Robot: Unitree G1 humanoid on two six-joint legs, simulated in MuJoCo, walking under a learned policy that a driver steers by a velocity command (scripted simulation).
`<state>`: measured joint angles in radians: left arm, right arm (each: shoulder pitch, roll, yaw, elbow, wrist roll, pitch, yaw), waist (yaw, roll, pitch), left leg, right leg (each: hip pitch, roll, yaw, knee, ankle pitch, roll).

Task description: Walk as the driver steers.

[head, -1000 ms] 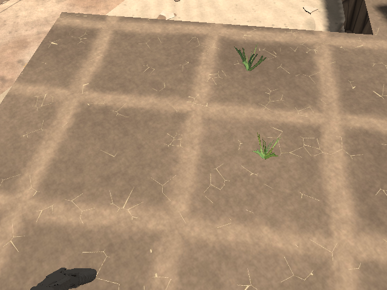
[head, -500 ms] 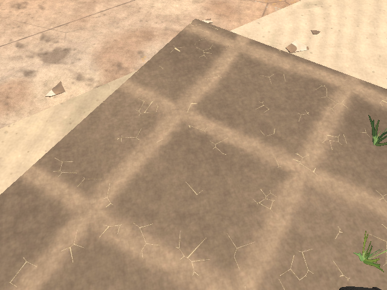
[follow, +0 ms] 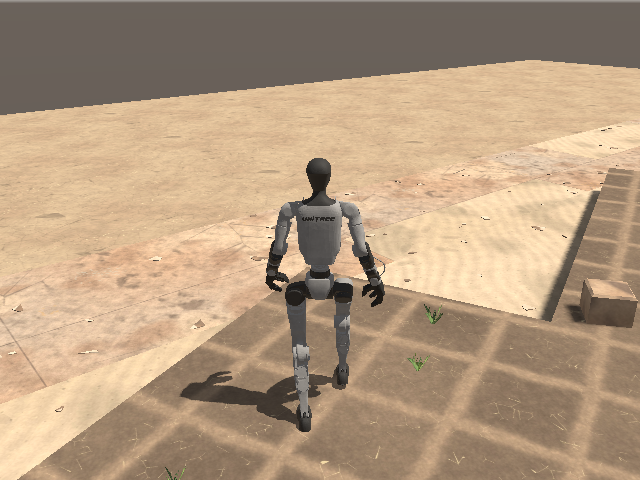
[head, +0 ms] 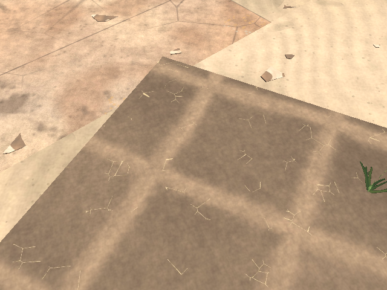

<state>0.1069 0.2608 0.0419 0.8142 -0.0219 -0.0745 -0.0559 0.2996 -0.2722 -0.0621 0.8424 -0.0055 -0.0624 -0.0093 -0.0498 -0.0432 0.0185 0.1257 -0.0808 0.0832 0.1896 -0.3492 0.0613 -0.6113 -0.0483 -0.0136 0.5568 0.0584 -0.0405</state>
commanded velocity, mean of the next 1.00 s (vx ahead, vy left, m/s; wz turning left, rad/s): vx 0.47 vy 0.00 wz -0.27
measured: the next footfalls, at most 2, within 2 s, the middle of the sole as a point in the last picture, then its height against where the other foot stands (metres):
right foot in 0.06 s outside the picture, level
left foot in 0.52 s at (172, 276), level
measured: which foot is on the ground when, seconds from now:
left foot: down 0.00-0.08, up 0.10-0.50, down 0.52-1.00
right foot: up 0.00-0.04, down 0.06-0.54, up 0.56-0.98, down 1.00-1.00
